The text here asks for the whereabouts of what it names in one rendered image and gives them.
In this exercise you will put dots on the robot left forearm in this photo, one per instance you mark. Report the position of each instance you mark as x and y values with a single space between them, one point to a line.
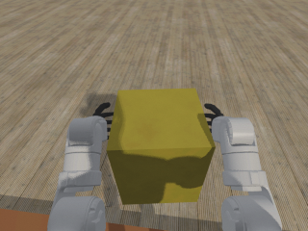
83 147

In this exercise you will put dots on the robot right upper arm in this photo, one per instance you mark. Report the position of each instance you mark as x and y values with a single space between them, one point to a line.
249 213

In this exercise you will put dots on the robot left upper arm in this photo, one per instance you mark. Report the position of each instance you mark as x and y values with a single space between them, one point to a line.
78 213

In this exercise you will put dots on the robot right forearm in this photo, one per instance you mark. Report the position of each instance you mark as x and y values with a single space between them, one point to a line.
241 162

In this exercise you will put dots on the left robot hand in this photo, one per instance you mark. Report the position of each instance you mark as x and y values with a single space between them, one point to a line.
100 109

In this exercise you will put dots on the carton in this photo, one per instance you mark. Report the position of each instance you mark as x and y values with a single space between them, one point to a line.
160 146

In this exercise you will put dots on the right robot hand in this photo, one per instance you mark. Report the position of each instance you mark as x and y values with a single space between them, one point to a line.
215 110

